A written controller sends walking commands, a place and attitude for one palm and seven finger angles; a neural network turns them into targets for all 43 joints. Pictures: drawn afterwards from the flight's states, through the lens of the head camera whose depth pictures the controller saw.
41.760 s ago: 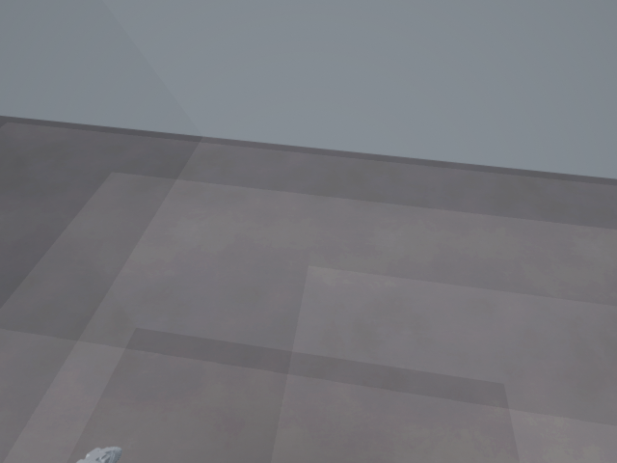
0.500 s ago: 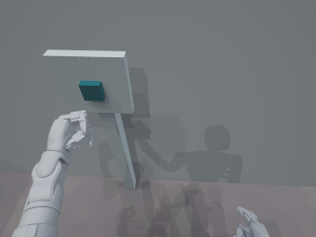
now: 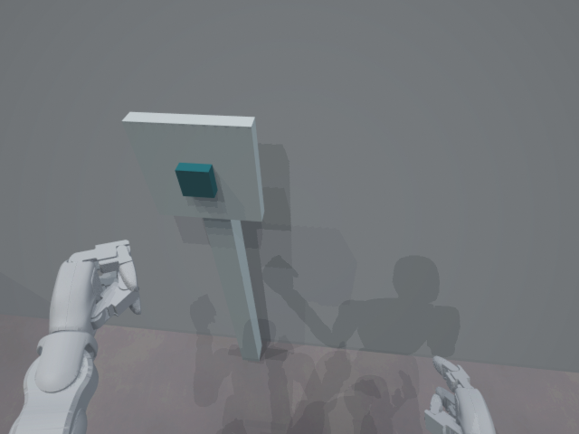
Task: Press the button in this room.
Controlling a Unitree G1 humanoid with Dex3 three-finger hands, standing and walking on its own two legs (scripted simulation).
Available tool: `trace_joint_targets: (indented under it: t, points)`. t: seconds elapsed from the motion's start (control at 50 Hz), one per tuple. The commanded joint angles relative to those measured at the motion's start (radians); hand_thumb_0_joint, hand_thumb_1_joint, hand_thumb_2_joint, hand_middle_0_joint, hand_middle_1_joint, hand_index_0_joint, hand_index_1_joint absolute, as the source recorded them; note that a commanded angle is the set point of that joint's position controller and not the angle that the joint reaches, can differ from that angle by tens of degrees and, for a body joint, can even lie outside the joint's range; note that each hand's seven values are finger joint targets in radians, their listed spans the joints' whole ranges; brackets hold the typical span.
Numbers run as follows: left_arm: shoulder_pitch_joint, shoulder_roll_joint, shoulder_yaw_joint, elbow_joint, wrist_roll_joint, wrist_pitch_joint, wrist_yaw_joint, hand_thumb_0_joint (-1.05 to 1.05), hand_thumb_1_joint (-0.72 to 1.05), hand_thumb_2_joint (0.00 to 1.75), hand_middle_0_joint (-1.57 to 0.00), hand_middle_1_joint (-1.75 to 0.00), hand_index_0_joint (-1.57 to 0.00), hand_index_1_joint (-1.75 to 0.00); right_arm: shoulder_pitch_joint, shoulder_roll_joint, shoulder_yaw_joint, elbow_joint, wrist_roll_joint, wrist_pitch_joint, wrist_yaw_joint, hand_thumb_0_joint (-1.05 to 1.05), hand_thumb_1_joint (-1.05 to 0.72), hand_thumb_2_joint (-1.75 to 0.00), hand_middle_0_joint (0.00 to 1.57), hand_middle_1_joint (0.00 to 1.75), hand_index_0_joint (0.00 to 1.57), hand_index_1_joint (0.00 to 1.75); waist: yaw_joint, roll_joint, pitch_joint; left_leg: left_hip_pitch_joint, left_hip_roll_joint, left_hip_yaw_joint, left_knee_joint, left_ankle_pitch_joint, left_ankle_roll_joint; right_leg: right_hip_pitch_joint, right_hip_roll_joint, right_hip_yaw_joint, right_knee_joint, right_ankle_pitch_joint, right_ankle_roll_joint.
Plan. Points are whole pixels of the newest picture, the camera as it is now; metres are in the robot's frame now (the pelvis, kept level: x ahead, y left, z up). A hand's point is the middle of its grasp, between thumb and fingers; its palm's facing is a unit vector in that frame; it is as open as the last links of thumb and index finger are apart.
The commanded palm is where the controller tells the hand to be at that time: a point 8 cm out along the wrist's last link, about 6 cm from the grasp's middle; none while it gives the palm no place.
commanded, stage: draw the hand back to the body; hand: left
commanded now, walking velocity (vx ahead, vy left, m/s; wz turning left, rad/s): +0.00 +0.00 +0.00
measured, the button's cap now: (197, 179) +0.50 +0.21 +0.09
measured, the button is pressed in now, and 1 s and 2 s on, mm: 0 0 0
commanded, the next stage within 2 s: step back with the hand held close in 0.78 s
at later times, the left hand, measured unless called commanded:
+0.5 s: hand (70, 312) +0.19 +0.24 +0.16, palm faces +0.40 -0.83 -0.38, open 3.1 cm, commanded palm +0.14 +0.29 +0.18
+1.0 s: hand (59, 309) +0.19 +0.25 +0.17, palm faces +0.42 -0.81 -0.41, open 3.1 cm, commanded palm +0.14 +0.28 +0.18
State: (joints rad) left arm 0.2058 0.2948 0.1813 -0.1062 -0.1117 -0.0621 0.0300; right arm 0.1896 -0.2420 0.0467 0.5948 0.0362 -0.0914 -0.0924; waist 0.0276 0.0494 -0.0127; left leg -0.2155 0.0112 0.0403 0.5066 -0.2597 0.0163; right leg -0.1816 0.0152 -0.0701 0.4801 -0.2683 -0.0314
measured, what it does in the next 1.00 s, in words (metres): stands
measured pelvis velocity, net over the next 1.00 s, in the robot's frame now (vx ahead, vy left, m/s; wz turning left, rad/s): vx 0.01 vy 0.01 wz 0.00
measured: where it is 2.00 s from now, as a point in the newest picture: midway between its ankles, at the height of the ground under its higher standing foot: outside the picture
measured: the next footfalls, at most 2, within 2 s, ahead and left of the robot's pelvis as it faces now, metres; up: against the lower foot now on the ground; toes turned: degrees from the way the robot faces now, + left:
none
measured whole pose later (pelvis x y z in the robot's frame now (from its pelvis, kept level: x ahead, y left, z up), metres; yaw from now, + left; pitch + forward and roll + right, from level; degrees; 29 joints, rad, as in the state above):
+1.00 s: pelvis +0.01 +0.01 +0.01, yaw +0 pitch -3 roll -1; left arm 0.53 0.33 0.33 -0.46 -0.06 -0.13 0.11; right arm 0.20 -0.23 0.03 0.60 0.01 -0.06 -0.07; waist 0.05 0.07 0.00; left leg -0.16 0.02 0.04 0.46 -0.25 0.02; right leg -0.09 0.03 -0.07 0.37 -0.22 -0.02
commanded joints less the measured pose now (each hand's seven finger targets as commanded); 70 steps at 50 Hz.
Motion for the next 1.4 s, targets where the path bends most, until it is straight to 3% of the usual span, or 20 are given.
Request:
trace_joint_targets:
  t: [0.0,0.14,0.3,0.34,0.48,0.56,0.66,0.72,0.76,0.88,0.9,0.92,0.94,0.98,1.02,1.06,1.12,1.16,1.28,1.38]
  points:
    - [-0.135,0.169,0.087,-0.315,0.027,-0.073,0.074,0.00,0.90,0.90,-1.30,-1.50,-1.30,-1.50,-0.121,-0.094,-0.041,-0.141,-0.016,-0.049,0.001,0.00,-0.90,-0.90,0.20,0.30,0.20,0.30,0.004,0.029,-0.097,0.119,0.003,-0.036,-0.123,0.146,0.016,0.047,-0.028,0.062,-0.131,0.153,0.010]
    - [-0.001,0.161,0.103,-0.381,0.038,-0.069,0.090,0.00,0.90,0.90,-1.30,-1.50,-1.30,-1.50,-0.131,-0.093,-0.047,-0.137,-0.026,-0.045,0.012,0.00,-0.90,-0.90,0.20,0.30,0.20,0.30,0.013,-0.032,-0.062,0.142,0.005,-0.040,-0.148,0.181,0.017,0.078,-0.024,0.056,-0.152,0.172,0.012]
    - [0.174,0.174,0.162,-0.508,0.042,-0.077,0.093,0.00,0.90,0.90,-1.30,-1.50,-1.30,-1.50,-0.129,-0.084,-0.055,-0.148,-0.031,-0.043,0.029,0.00,-0.90,-0.90,0.20,0.30,0.20,0.30,0.032,-0.006,-0.068,0.147,0.007,-0.042,-0.133,0.276,0.008,0.105,-0.023,0.050,-0.134,0.255,0.010]
    - [0.201,0.174,0.167,-0.511,0.038,-0.073,0.091,0.00,0.90,0.90,-1.30,-1.50,-1.30,-1.50,-0.132,-0.082,-0.054,-0.151,-0.030,-0.041,0.027,0.00,-0.90,-0.90,0.20,0.30,0.20,0.30,0.030,-0.023,-0.030,0.133,0.010,-0.039,-0.135,0.252,0.009,0.090,-0.021,0.052,-0.142,0.238,0.013]
    - [0.273,0.193,0.212,-0.604,0.042,-0.093,0.099,0.00,0.90,0.90,-1.30,-1.50,-1.30,-1.50,-0.125,-0.078,-0.058,-0.155,-0.029,-0.061,0.023,0.00,-0.90,-0.90,0.20,0.30,0.20,0.30,0.039,0.017,-0.030,0.136,0.011,-0.047,-0.127,0.232,0.004,0.075,-0.017,0.054,-0.144,0.207,0.009]
    - [0.259,0.166,0.189,-0.548,0.041,-0.084,0.098,0.00,0.90,0.90,-1.30,-1.50,-1.30,-1.50,-0.121,-0.082,-0.060,-0.146,-0.031,-0.061,0.017,0.00,-0.90,-0.90,0.20,0.30,0.20,0.30,0.029,-0.043,0.026,0.118,0.010,-0.042,-0.130,0.186,0.010,0.045,-0.019,0.055,-0.164,0.166,0.016]
    - [0.234,0.176,0.194,-0.567,0.045,-0.091,0.104,0.00,0.90,0.90,-1.30,-1.50,-1.30,-1.50,-0.126,-0.078,-0.059,-0.144,-0.032,-0.066,0.011,0.00,-0.90,-0.90,0.20,0.30,0.20,0.30,0.035,0.013,0.003,0.133,0.006,-0.039,-0.130,0.168,0.012,0.052,-0.024,0.064,-0.172,0.144,0.013]
    - [0.242,0.189,0.205,-0.579,0.046,-0.092,0.106,0.00,0.90,0.90,-1.30,-1.50,-1.30,-1.50,-0.130,-0.080,-0.060,-0.142,-0.034,-0.073,0.010,0.00,-0.90,-0.90,0.20,0.30,0.20,0.30,0.040,-0.005,-0.008,0.136,0.006,-0.043,-0.130,0.172,0.010,0.058,-0.019,0.065,-0.181,0.142,0.012]
    - [0.242,0.185,0.200,-0.586,0.045,-0.094,0.107,0.00,0.90,0.90,-1.30,-1.50,-1.30,-1.50,-0.130,-0.076,-0.057,-0.145,-0.033,-0.076,0.010,0.00,-0.90,-0.90,0.20,0.30,0.20,0.30,0.040,0.023,0.002,0.130,0.005,-0.043,-0.131,0.170,0.008,0.061,-0.022,0.066,-0.175,0.145,0.010]
    - [0.237,0.175,0.198,-0.541,0.044,-0.087,0.105,0.00,0.90,0.90,-1.30,-1.50,-1.30,-1.50,-0.122,-0.077,-0.060,-0.134,-0.034,-0.069,0.012,0.00,-0.90,-0.90,0.20,0.30,0.20,0.30,0.033,-0.025,0.006,0.131,0.007,-0.036,-0.128,0.204,0.009,0.064,-0.020,0.064,-0.171,0.186,0.014]
    - [0.145,0.296,0.332,-0.623,0.041,-0.127,0.106,0.00,0.90,0.90,-1.30,-1.50,-1.30,-1.50,-0.108,-0.104,-0.066,-0.174,-0.032,-0.040,0.019,0.00,-0.90,-0.90,0.20,0.30,0.20,0.30,-0.002,-0.042,0.068,0.056,0.027,-0.060,-0.096,0.141,0.031,-0.036,-0.072,0.172,-0.232,0.199,0.018]
    - [0.154,0.298,0.334,-0.592,0.044,-0.142,0.102,0.00,0.90,0.90,-1.30,-1.50,-1.30,-1.50,-0.110,-0.090,-0.065,-0.162,-0.032,-0.026,0.017,0.00,-0.90,-0.90,0.20,0.30,0.20,0.30,-0.003,-0.055,0.082,0.049,0.019,-0.066,-0.079,0.101,0.028,-0.060,-0.097,0.190,-0.258,0.175,0.012]
    - [0.261,0.207,0.261,-0.524,0.049,-0.140,0.093,0.00,0.90,0.90,-1.30,-1.50,-1.30,-1.50,-0.108,-0.090,-0.067,-0.153,-0.035,-0.011,0.018,0.00,-0.90,-0.90,0.20,0.30,0.20,0.30,-0.013,-0.061,0.058,0.058,0.022,-0.065,-0.068,0.118,0.028,-0.064,-0.107,0.178,-0.248,0.174,0.010]
    - [0.342,0.169,0.224,-0.528,0.052,-0.141,0.087,0.00,0.90,0.90,-1.30,-1.50,-1.30,-1.50,-0.105,-0.099,-0.075,-0.168,-0.037,0.013,0.027,0.00,-0.90,-0.90,0.20,0.30,0.20,0.30,-0.015,-0.023,-0.013,0.064,0.035,-0.060,-0.076,0.181,0.027,-0.029,-0.103,0.151,-0.204,0.229,0.017]
    - [0.374,0.188,0.239,-0.559,0.052,-0.144,0.090,0.00,0.90,0.90,-1.30,-1.50,-1.30,-1.50,-0.109,-0.107,-0.082,-0.179,-0.037,0.029,0.025,0.00,-0.90,-0.90,0.20,0.30,0.20,0.30,-0.013,-0.003,-0.069,0.068,0.045,-0.061,-0.085,0.257,0.024,0.000,-0.091,0.125,-0.161,0.296,0.024]
    - [0.400,0.204,0.257,-0.577,0.050,-0.142,0.096,0.00,0.90,0.90,-1.30,-1.50,-1.30,-1.50,-0.108,-0.100,-0.088,-0.196,-0.030,0.048,0.023,0.00,-0.90,-0.90,0.20,0.30,0.20,0.30,-0.013,-0.040,-0.115,0.056,0.058,-0.065,-0.082,0.312,0.025,0.028,-0.086,0.108,-0.122,0.337,0.031]
    - [0.408,0.254,0.302,-0.638,0.048,-0.145,0.107,0.00,0.90,0.90,-1.30,-1.50,-1.30,-1.50,-0.112,-0.103,-0.095,-0.213,-0.027,0.066,0.017,0.00,-0.90,-0.90,0.20,0.30,0.20,0.30,-0.014,-0.042,-0.151,0.037,0.063,-0.072,-0.069,0.364,0.022,0.043,-0.083,0.103,-0.081,0.392,0.031]
    - [0.432,0.251,0.306,-0.640,0.047,-0.148,0.113,0.00,0.90,0.90,-1.30,-1.50,-1.30,-1.50,-0.107,-0.094,-0.096,-0.223,-0.024,0.071,0.013,0.00,-0.90,-0.90,0.20,0.30,0.20,0.30,-0.015,-0.039,-0.155,0.014,0.071,-0.078,-0.067,0.382,0.023,0.047,-0.080,0.099,-0.055,0.400,0.032]
    - [0.445,0.243,0.300,-0.672,0.056,-0.158,0.124,0.00,0.90,0.90,-1.30,-1.50,-1.30,-1.50,-0.095,-0.102,-0.098,-0.229,-0.025,0.063,0.010,0.00,-0.90,-0.90,0.20,0.30,0.20,0.30,-0.019,0.017,-0.132,-0.091,0.097,-0.107,-0.099,0.268,0.034,0.039,-0.059,0.100,-0.007,0.290,0.036]
    - [0.440,0.236,0.308,-0.695,0.068,-0.175,0.126,0.00,0.90,0.90,-1.30,-1.50,-1.30,-1.50,-0.088,-0.110,-0.097,-0.233,-0.028,0.034,0.012,0.00,-0.90,-0.90,0.20,0.30,0.20,0.30,-0.019,0.054,-0.104,-0.282,0.143,-0.154,-0.166,0.029,0.063,0.097,-0.034,0.100,0.101,0.187,0.040]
